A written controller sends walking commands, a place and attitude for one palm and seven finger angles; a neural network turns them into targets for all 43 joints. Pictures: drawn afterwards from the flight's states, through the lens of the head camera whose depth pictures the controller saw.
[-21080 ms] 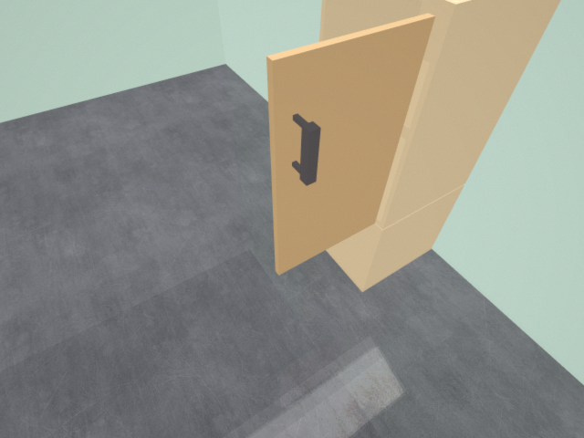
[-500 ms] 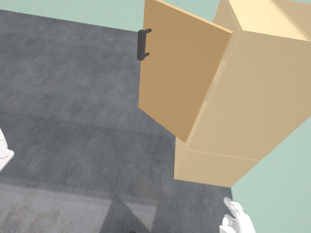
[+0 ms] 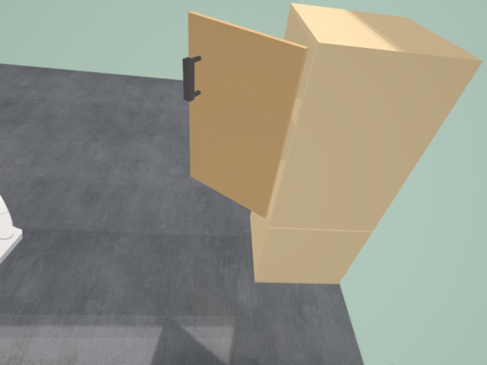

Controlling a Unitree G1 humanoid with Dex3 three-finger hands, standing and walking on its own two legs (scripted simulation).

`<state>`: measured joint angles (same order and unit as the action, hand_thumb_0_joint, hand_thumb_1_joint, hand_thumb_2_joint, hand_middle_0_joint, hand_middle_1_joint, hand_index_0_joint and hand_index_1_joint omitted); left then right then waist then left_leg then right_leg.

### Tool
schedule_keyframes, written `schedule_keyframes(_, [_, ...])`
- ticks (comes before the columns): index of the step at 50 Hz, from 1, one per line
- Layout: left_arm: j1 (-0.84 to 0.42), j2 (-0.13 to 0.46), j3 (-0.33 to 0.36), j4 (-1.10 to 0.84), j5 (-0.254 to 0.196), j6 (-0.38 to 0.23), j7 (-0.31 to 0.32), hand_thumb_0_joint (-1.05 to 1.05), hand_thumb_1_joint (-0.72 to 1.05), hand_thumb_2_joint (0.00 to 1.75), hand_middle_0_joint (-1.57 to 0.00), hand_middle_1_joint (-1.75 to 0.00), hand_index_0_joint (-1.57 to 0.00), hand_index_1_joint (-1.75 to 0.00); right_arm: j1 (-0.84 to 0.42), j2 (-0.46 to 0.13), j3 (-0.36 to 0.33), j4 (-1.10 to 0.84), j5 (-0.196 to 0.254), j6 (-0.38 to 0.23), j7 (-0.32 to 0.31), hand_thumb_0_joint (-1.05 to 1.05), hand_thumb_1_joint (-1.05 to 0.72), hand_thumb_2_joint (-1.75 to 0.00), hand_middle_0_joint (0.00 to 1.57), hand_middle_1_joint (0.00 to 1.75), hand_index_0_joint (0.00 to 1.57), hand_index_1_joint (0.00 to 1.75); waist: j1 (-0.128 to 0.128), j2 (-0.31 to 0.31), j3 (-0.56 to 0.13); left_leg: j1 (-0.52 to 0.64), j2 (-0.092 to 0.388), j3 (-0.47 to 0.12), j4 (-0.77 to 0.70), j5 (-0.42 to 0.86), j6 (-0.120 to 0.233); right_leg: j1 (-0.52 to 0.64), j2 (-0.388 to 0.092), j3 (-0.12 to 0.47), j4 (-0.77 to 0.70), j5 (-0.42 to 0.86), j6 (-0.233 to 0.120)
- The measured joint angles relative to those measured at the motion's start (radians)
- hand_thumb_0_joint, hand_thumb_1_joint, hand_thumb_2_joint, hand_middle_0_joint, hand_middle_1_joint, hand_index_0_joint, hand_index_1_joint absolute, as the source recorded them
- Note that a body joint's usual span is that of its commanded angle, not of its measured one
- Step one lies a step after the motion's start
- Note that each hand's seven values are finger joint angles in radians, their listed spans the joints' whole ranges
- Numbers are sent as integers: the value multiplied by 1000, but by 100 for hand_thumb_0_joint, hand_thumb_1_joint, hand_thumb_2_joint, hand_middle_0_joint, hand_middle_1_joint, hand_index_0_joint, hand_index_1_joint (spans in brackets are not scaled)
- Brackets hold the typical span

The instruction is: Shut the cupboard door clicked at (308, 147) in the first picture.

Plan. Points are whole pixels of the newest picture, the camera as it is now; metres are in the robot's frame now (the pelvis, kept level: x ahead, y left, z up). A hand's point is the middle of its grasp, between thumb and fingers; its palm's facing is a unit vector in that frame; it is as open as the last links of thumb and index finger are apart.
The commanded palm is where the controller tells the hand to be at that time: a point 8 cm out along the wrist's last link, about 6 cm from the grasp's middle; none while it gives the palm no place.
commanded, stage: stop stepping back and stand still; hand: left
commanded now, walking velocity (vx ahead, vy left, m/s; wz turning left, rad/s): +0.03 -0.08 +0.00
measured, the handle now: (193, 78) +0.86 +0.15 +0.11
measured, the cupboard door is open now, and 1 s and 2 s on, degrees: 54 54 54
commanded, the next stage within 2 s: let the arm hang, fingers relaxed in 1.00 s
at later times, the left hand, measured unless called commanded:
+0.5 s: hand out of the picture +0.16 +0.28 +0.19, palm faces +0.35 -0.84 -0.41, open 7.4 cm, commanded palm +0.10 +0.33 +0.20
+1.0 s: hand (4, 235) +0.21 +0.29 +0.19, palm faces +0.36 -0.79 -0.50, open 7.4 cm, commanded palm +0.15 +0.33 +0.20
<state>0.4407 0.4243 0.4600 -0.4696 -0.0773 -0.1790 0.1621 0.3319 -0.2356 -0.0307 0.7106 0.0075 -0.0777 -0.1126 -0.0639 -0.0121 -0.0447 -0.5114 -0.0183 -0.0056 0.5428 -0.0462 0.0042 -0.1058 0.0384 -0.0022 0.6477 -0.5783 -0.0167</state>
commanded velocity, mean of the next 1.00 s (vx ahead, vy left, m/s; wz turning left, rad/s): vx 0.07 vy -0.04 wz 0.00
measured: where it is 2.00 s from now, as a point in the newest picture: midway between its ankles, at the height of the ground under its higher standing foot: outside the picture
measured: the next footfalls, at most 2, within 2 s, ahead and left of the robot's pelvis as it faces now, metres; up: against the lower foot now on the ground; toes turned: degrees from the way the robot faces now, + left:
left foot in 0.26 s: +0.03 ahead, +0.15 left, +0.00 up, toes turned +0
right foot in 0.56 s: -0.02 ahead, -0.06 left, +0.00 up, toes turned -6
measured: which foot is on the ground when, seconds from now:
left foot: down 0.00-0.06, up 0.08-0.24, down 0.26-1.00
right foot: down 0.00-0.26, up 0.28-0.54, down 0.56-1.00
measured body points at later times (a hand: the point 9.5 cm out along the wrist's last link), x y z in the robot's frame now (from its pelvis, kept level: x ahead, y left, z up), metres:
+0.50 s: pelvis -0.05 +0.04 +0.03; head -0.05 +0.07 +0.48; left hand +0.13 +0.33 +0.21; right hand +0.10 -0.17 -0.04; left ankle -0.02 +0.14 -0.71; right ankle -0.05 -0.06 -0.69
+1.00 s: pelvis -0.01 +0.03 +0.02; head +0.01 +0.04 +0.47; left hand +0.19 +0.33 +0.22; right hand +0.15 -0.22 -0.06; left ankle -0.01 +0.14 -0.71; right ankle -0.06 -0.06 -0.71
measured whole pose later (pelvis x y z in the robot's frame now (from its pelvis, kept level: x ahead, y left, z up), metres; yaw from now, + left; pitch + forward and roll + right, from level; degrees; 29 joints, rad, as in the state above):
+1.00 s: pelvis -0.01 +0.03 +0.02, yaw -3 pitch +2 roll -1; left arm 0.58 0.46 0.45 -0.49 -0.05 -0.22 0.17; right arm 0.19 -0.20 0.00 0.59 0.02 -0.04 -0.07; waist -0.04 -0.01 -0.01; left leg -0.28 0.03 0.05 0.56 -0.30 0.00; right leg -0.19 0.03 -0.07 0.50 -0.34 -0.04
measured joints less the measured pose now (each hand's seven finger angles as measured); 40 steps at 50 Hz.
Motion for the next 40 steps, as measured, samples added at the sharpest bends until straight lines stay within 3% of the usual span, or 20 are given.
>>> schedule_keyframes(3, [23, 9, -3, -40, -6, -2, -18, 2, 89, 90, -21, -30, -21, -30, -28, 47, 14, -36, -6, -26, 32, 1, -91, -90, 20, 30, 20, 30, -11, -10, 42, 27, -7, 8, -122, -21, -37, -29, 58, -15, -53, 8, -30])
schedule_keyframes(4, [53, 22, -8, -69, -4, -6, -27, 2, 89, 90, -21, -30, -21, -30, -31, 56, 18, -54, -6, -29, 43, 1, -91, -90, 20, 30, 20, 30, -22, -5, 51, 10, -10, 13, -101, -105, -46, -30, 57, -18, -79, 67, -38])
schedule_keyframes(5, [96, 40, -9, -106, -3, -10, -36, 2, 89, 90, -21, -30, -21, -30, -33, 64, 23, -62, -5, -27, 52, 1, -91, -90, 20, 30, 20, 30, -17, -11, 47, -25, -18, 11, 9, -177, -54, -41, 45, -20, -87, 118, -38])
schedule_keyframes(7, [193, 64, 4, -171, 1, -19, -44, 2, 89, 90, -21, -30, -21, -30, -34, 77, 35, -50, -9, -8, 60, 1, -91, -90, 20, 30, 20, 30, 31, -38, 5, -75, -29, -1, 302, -236, -59, -76, 5, -10, -81, 179, -52])
schedule_keyframes(8, [220, 67, 10, -182, 5, -28, -40, 2, 89, 90, -21, -30, -21, -30, -32, 79, 41, -43, -11, 2, 58, 1, -90, -90, 20, 30, 20, 30, 60, -48, -19, -63, -19, 0, 378, -253, -53, -85, -18, -11, -90, 209, -49])
schedule_keyframes(9, [224, 65, 13, -172, 13, -39, -31, 2, 89, 90, -22, -30, -21, -30, -29, 78, 48, -37, -12, 6, 54, 1, -90, -90, 20, 30, 20, 30, 85, -50, -39, -27, -1, 4, 385, -267, -43, -89, -37, -16, -102, 228, -29])
schedule_keyframes(11, [158, 47, 3, -103, 28, -50, -8, 1, 88, 90, -22, -30, -22, -30, -25, 67, 53, -30, -10, -3, 44, 1, -90, -90, 20, 30, 21, 30, 110, -35, -64, 81, 39, 9, 266, -284, -21, -98, -58, -37, -108, 234, 9])
schedule_keyframes(13, [38, 8, -21, -13, 34, -36, 15, 1, 88, 90, -22, -30, -22, -30, -34, 39, 48, -36, -2, -21, 30, 1, -90, -90, 21, 30, 21, 30, 105, 4, -62, 173, 61, -8, 117, -303, 2, -126, -67, -67, -57, 218, 37])
schedule_keyframes(15, [-61, -33, -27, 77, 31, -7, 32, 1, 89, 90, -21, -30, -21, -30, -83, 43, 48, -22, 5, -19, 21, 1, -90, -90, 20, 30, 21, 30, 100, -10, -19, 169, 27, 3, 131, -289, 22, -155, -81, -32, 15, 184, 35])
schedule_keyframes(19, [-40, -58, -32, 87, 21, 47, 26, 2, 89, 90, -21, -30, -20, -30, -130, 98, 70, -43, -9, -42, 41, 1, -90, -90, 20, 30, 21, 30, 55, -33, 21, 214, 18, 17, 24, -205, 31, -247, -26, -1, 187, 158, 25])
schedule_keyframes(22, [63, -45, -61, -22, 32, 37, 10, 2, 90, 90, -20, -30, -20, -30, -115, 123, 91, -77, -16, -52, 63, 1, -90, -90, 20, 30, 21, 30, 40, -41, 26, 247, 37, 21, -65, -161, 24, -256, -4, -44, 132, 194, 21])
schedule_keyframes(25, [146, -6, -70, -92, 42, 9, 0, 2, 89, 90, -21, -30, -20, -30, -91, 121, 97, -100, -22, -40, 62, 1, -90, -90, 21, 30, 21, 30, 38, -24, 21, 255, 55, 19, -94, -152, 15, -195, 8, -95, -24, 216, 15])
schedule_keyframes(28, [173, 54, -30, -85, 43, -3, 2, 2, 89, 90, -21, -30, -21, -30, -74, 107, 91, -107, -23, -13, 53, 1, -90, -90, 21, 30, 21, 30, 43, -28, 5, 229, 38, 29, -55, -179, 7, -101, -1, -91, -186, 233, -6])
schedule_keyframes(29, [163, 59, -18, -64, 42, -4, 4, 2, 89, 90, -21, -30, -21, -30, -77, 97, 86, -101, -24, -4, 49, 1, -90, -90, 21, 30, 21, 30, 50, -21, 5, 214, 37, 34, -25, -196, 5, -98, -2, -84, -207, 291, -19])
schedule_keyframes(32, [113, 37, -14, 12, 32, 9, 10, 1, 89, 90, -22, -30, -21, -30, -86, 54, 62, -65, -14, 21, 48, 1, -90, -90, 21, 30, 21, 30, 56, 29, 7, 191, 52, 23, 50, -238, -1, -110, 13, -91, -167, 297, -42])
schedule_keyframes(35, [90, -5, -32, 42, 27, 15, 19, 1, 89, 90, -21, -30, -21, -30, -77, 22, 38, -39, 3, 34, 50, 1, -90, -90, 21, 30, 21, 30, 57, 34, 8, 171, 49, 20, 144, -289, -9, -102, 8, -88, -140, 255, -43])
schedule_keyframes(40, [103, -37, -58, 12, 35, 1, 19, 2, 89, 90, -21, -30, -21, -30, -78, 1, 17, -38, 7, 38, 35, 1, -91, -90, 20, 30, 20, 30, 44, -8, 38, 236, 33, 48, 51, -259, 1, -88, -25, -80, -72, 195, -22])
